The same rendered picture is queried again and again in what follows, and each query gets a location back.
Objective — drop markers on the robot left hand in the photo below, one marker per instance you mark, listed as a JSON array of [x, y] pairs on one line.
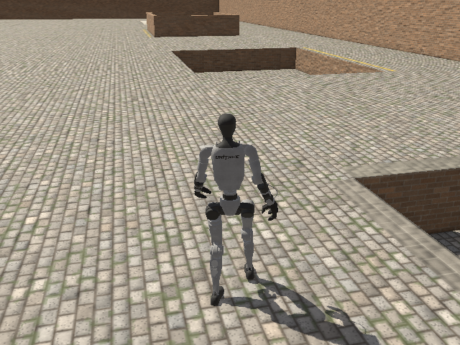
[[205, 190]]

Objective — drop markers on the right robot forearm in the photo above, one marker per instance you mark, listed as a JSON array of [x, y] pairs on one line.
[[265, 191]]

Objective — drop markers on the left robot forearm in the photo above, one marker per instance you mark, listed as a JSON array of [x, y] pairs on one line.
[[197, 186]]

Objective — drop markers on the robot right hand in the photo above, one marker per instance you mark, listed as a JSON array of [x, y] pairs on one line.
[[273, 209]]

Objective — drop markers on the robot left upper arm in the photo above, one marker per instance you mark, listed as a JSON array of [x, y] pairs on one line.
[[205, 153]]

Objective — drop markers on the robot right upper arm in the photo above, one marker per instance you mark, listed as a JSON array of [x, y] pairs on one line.
[[254, 163]]

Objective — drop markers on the left robot thigh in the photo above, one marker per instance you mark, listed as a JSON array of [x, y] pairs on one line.
[[215, 227]]

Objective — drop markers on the robot head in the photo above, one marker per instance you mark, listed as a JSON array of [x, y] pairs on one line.
[[227, 125]]

